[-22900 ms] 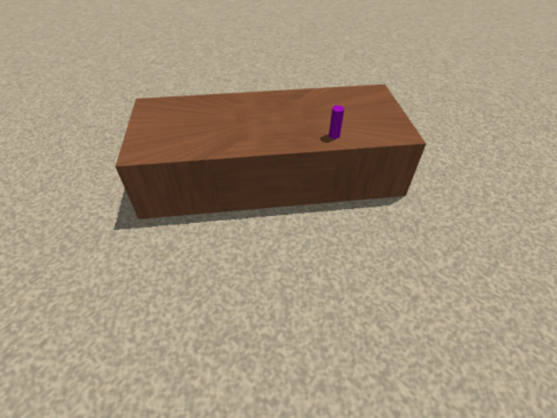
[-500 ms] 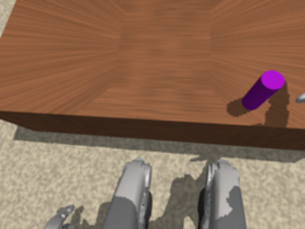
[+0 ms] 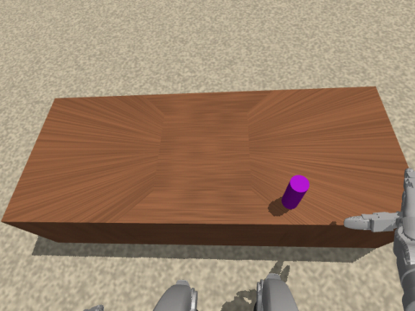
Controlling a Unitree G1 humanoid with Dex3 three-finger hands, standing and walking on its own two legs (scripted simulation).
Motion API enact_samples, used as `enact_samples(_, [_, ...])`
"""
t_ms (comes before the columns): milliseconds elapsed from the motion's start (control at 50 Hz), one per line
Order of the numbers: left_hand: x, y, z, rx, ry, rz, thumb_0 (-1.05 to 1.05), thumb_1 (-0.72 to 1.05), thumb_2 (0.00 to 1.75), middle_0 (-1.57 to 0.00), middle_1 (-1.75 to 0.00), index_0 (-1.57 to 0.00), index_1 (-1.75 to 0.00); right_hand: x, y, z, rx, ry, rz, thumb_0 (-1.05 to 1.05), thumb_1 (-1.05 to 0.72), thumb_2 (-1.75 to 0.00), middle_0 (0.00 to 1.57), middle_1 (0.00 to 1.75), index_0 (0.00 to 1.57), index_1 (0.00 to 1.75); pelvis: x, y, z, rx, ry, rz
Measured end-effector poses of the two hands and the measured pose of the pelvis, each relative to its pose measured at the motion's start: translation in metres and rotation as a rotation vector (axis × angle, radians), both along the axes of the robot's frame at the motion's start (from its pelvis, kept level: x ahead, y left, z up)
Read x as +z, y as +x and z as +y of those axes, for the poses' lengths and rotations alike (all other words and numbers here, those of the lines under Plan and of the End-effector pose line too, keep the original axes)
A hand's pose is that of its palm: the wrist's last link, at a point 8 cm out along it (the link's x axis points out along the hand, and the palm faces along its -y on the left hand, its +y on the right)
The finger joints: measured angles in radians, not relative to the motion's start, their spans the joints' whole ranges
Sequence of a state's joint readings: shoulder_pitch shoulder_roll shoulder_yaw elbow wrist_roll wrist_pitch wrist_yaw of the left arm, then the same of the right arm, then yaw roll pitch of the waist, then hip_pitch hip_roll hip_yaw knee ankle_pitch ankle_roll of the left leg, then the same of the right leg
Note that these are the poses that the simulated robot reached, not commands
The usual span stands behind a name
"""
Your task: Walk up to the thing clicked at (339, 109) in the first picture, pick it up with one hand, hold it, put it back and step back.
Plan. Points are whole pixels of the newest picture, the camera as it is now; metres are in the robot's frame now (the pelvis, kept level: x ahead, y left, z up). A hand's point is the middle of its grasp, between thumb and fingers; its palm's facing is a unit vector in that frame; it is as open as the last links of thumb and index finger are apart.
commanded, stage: home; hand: right
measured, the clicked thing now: (294, 193) +0.46 -0.20 -0.27
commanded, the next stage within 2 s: none
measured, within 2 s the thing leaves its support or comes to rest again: neither
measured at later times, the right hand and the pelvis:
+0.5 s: hand (338, 289) +0.19 -0.18 -0.01, palm faces +0.18 +0.95 -0.26, open 17.1 cm; pelvis +0.03 +0.01 +0.06, yaw -3 degrees
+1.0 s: hand out of the picture +0.16 -0.19 -0.04, palm faces +0.02 +0.94 -0.34, open 17.4 cm; pelvis +0.03 +0.02 +0.07, yaw -3 degrees
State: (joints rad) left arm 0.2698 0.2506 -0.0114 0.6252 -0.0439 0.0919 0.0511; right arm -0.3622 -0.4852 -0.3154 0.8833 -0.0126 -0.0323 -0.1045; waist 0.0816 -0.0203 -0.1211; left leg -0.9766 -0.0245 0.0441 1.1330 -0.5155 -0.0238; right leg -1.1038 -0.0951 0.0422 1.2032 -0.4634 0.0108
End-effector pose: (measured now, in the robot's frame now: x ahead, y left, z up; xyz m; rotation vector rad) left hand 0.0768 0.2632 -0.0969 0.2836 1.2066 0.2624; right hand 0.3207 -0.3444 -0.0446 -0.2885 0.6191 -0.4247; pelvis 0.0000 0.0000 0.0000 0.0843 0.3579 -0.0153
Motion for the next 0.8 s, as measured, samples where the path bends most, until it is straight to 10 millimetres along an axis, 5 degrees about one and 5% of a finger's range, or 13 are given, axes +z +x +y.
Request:
enact_samples(220, [0.048,0.053,-0.023,-0.043,-0.013,-0.17,0.01,0.9,0.9,-0.2,-0.29,-0.2,-0.3,0.03,-0.071,0.053,0.031,0.069,0.044,-0.01,0.48,-0.09,0.07,0.07,0.07,0.07,0.045,0.021,-0.002,-0.02,-0.031,-0.146])
enact_samples(500, [0.08,0.135,-0.04,-0.123,-0.097,-0.447,0.01,0.9,0.9,-0.2,-0.3,-0.2,-0.3,0.063,-0.151,0.124,0.093,0.157,0.08,-0.01,0.48,-0.09,0.07,0.07,0.07,0.07,0.059,0.034,0.011,-0.032,-0.064,-0.235])
enact_samples(640, [0.088,0.144,-0.026,-0.151,-0.063,-0.499,0.01,0.9,0.9,-0.2,-0.3,-0.2,-0.3,0.062,-0.161,0.13,0.066,0.159,0.1,-0.01,0.49,-0.09,0.06,0.06,0.07,0.07,0.058,0.034,0.022,-0.044,-0.073,-0.247])
enact_samples(800, [0.086,0.125,-0.005,-0.126,-0.03,-0.489,0.01,0.9,0.9,-0.2,-0.3,-0.2,-0.3,0.068,-0.152,0.136,0.092,0.147,0.083,-0.01,0.51,-0.07,0.06,0.06,0.06,0.06,0.058,0.033,0.027,-0.04,-0.077,-0.254])
